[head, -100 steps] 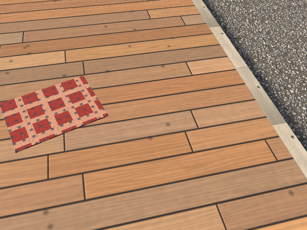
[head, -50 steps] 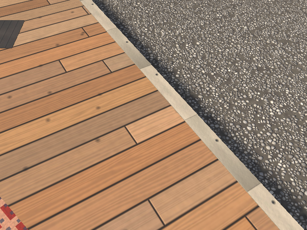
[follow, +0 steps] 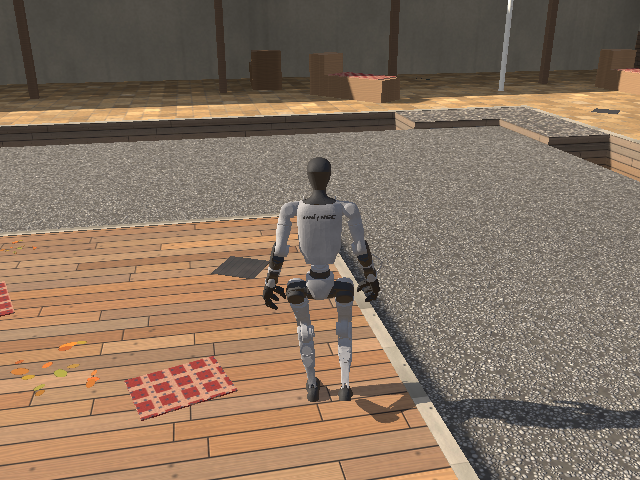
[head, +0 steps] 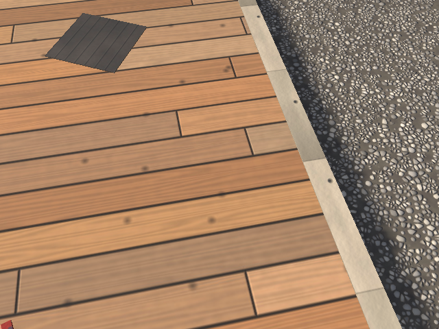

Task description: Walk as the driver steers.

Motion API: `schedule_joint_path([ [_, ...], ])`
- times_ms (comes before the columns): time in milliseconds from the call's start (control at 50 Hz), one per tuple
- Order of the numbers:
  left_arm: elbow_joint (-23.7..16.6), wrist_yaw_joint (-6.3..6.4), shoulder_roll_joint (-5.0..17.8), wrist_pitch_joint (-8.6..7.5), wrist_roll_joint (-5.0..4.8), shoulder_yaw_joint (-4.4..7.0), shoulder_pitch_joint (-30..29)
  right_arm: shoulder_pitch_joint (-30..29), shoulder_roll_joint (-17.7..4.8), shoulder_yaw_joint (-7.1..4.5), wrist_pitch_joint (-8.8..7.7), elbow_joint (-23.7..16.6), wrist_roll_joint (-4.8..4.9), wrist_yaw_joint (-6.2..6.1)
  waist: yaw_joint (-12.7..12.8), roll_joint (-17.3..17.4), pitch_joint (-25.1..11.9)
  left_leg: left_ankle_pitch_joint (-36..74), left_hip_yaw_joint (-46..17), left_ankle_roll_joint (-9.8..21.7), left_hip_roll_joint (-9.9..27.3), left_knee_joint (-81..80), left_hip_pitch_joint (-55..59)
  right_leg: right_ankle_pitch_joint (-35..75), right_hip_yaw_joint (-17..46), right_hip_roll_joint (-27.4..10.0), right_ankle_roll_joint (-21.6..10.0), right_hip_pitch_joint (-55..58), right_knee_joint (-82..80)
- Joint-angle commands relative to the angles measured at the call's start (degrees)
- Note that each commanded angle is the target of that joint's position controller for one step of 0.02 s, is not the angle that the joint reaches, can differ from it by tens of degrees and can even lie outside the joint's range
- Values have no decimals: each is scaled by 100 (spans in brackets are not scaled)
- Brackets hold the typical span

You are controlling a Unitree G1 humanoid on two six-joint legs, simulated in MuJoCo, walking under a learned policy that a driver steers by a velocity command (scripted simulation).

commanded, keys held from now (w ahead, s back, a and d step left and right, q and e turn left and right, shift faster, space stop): q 0.48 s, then no key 0.52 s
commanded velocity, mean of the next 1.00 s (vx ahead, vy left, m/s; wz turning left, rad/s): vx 0.04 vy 0.00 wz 0.40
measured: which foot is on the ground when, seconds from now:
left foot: down 0.00-0.46, up 0.48-0.86, down 0.88-1.00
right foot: up 0.00-0.44, down 0.46-1.00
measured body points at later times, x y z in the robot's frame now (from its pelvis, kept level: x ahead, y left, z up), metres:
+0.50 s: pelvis +0.06 -0.06 +0.01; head +0.10 -0.07 +0.46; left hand +0.13 +0.24 -0.09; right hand +0.23 -0.31 -0.12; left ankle +0.07 +0.04 -0.72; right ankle +0.10 -0.15 -0.73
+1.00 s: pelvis +0.05 -0.06 +0.02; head +0.05 -0.04 +0.47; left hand +0.00 +0.20 -0.12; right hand +0.25 -0.25 -0.11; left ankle -0.02 +0.03 -0.73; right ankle +0.10 -0.16 -0.73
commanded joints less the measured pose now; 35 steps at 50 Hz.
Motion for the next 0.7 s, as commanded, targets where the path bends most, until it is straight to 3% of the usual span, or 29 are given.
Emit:
schedule_joint_path([
  [20, -258, 12, 486, 224, 99, 129, 660, 361, -621, -138, -36, -266, -12, -39, 137, -41, -913, 3821, -1679, 934, 1653, -1074, 835, 271, 259, -134, 122, -301, -393],
  [80, -396, 15, 472, 327, 59, 126, 493, 444, -867, -204, -63, -313, -74, -14, 127, 152, -1104, 3501, -1645, 785, 1447, -1067, 754, 599, 256, -83, 183, -356, -872],
  [180, -725, 41, 663, 448, 48, 165, -286, 677, -953, -247, 81, -409, -77, -44, -151, 481, -999, 1229, -2274, 587, 1367, -1273, 941, 829, 440, -65, 265, -808, -1536],
  [240, -872, 66, 693, 460, 14, 156, -602, 814, -986, -275, 140, -447, -104, -55, -278, 554, -880, 490, -2687, 582, 1401, -1273, 1146, 692, 554, 24, 243, -917, -1949],
  [380, -1059, 121, 740, 332, -142, 90, -580, 726, -1080, -327, 224, -572, -152, -15, -258, 733, -915, 1580, -3337, 517, 1365, -820, 1261, 89, 593, 481, -16, 24, -3194],
  [420, -1020, 141, 742, 282, -180, 73, -222, 503, -1072, -330, 256, -629, -105, 2, -61, 745, -930, 1668, -3442, 296, 1210, -663, 1087, 324, 548, 579, -110, 719, -4144],
  [440, -964, 167, 749, 241, -153, 71, 53, 326, -1040, -316, 274, -673, -51, -2, 129, 668, -902, 1281, -3365, 53, 1001, -489, 793, 867, 530, 526, -153, 1317, -5049],
  [460, -965, 213, 1034, 203, -65, 134, 129, 342, -826, -257, 269, -742, 1, -21, 88, 184, -897, 157, -3018, -290, 612, -12, 239, 1033, 1064, -109, -290, 1924, -5802],
  [480, -1161, 244, 1589, 233, 13, 214, -207, 742, -378, -154, 247, -835, 53, -39, -251, -1204, -958, -1931, -1740, -667, -287, 1247, -740, 1756, 2644, -1711, -816, 2490, -6095],
  [500, -1189, 185, 1606, 287, 48, 235, -279, 711, -953, -287, 260, -741, -149, -81, -138, -998, -795, -2675, -1134, -755, -371, 2372, -997, 2971, 2936, -2120, -1459, 1824, -5870],
  [520, -1205, 141, 1267, 287, 10, 151, -249, 713, -1064, -331, 272, -688, -209, -72, -215, -605, -761, -2472, -1237, -806, -137, 3034, -802, 3488, 2614, -1952, -1591, 1622, -5747],
  [540, -1217, 98, 999, 278, -36, 78, -482, 760, -1019, -334, 305, -582, -203, -43, -339, -383, -598, -2111, -1266, -853, -53, 3347, -722, 3554, 1992, -1521, -1422, 1455, -5661],
  [560, -1268, 75, 926, 280, -22, 53, -659, 830, -967, -323, 351, -520, -174, 0, -413, -521, -591, -1823, -1213, -907, -74, 3577, -711, 3637, 1510, -1137, -1213, 1496, -5585],
  [580, -1278, 84, 932, 274, -8, 50, -644, 881, -912, -299, 388, -485, -156, 52, -383, -787, -641, -1703, -1163, -970, -105, 3760, -753, 3987, 1254, -961, -1160, 1609, -5510],
  [640, -1146, 54, 965, 237, -4, 62, -238, 582, -794, -220, 429, -530, -80, 87, -142, -775, -755, -1584, -1119, -1117, -116, 3572, -819, 4552, 1021, -895, -1244, 2031, -5354],
  [700, -994, 43, 994, 196, -8, 67, -5, 338, -648, -114, 471, -524, -62, 61, 3, -840, -812, -1634, -1100, -1162, 14, 2609, -623, 4405, 1051, -951, -1276, 2355, -5298],
])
